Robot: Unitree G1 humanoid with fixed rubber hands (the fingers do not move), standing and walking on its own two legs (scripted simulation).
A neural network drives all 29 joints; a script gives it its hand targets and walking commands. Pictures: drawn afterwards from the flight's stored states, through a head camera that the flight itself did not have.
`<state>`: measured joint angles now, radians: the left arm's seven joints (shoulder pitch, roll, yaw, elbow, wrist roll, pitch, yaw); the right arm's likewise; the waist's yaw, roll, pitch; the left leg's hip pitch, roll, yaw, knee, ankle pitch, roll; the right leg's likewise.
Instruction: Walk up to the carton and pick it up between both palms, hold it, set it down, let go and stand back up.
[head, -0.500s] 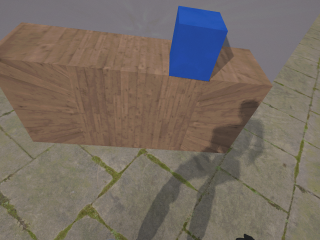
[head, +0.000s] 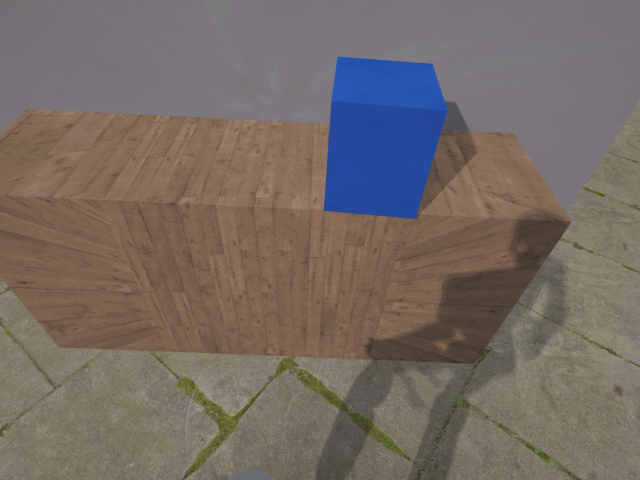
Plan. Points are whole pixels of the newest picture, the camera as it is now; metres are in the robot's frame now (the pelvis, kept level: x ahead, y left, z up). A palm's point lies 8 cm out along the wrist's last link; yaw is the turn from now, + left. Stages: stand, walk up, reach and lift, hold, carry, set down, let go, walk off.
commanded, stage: walk up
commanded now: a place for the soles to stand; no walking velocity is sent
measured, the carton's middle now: (377, 138) +0.78 -0.10 +0.05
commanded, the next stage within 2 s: none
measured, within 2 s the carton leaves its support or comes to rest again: neither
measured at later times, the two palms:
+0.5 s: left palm (215, 346) +0.35 +0.17 -0.09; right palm out of the picture +0.16 -0.34 -0.12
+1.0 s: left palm (232, 368) +0.34 +0.15 -0.13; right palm (517, 303) +0.45 -0.34 -0.07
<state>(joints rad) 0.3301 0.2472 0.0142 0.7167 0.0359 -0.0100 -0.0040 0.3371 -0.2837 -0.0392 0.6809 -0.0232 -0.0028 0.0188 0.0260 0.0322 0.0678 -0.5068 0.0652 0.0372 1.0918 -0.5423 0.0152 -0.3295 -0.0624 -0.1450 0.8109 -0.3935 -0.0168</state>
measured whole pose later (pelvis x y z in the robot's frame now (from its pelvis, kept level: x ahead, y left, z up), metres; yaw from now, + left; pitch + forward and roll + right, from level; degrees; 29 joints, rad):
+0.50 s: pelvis +0.18 -0.07 -0.01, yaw -3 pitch -5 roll -1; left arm 0.18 0.27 0.05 0.66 0.04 -0.01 -0.06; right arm 0.47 -0.29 -0.03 0.72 -0.05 -0.03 -0.02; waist -0.05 0.02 0.13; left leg -0.17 0.16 0.04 0.89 -0.56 -0.02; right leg -0.47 -0.06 -0.09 0.79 -0.21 -0.01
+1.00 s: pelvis +0.29 -0.10 +0.01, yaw +3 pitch -2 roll -1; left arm 0.27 0.27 -0.02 0.76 -0.01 0.05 0.00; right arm 0.18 -0.24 0.01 0.63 0.00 0.02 -0.01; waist 0.04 -0.06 0.15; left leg -0.44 0.02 0.03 0.78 -0.30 0.03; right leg -0.30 -0.04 -0.10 0.77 -0.39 0.01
